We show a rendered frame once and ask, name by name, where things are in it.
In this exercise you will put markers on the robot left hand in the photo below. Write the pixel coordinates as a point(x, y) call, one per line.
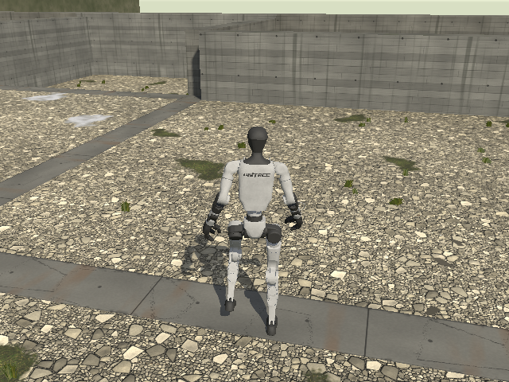
point(207, 229)

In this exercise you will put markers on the robot right hand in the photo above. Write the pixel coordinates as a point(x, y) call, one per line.
point(291, 219)

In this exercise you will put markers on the right robot forearm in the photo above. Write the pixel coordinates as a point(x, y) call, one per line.
point(294, 209)

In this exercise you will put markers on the robot right upper arm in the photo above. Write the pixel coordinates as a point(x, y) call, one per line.
point(285, 181)

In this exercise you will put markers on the robot left shin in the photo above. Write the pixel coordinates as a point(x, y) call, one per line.
point(232, 275)

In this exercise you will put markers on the robot right foot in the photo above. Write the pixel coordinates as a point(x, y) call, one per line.
point(271, 329)

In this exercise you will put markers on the robot left upper arm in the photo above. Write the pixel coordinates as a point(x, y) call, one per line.
point(226, 181)

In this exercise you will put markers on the left robot forearm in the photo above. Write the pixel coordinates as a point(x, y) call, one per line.
point(215, 211)

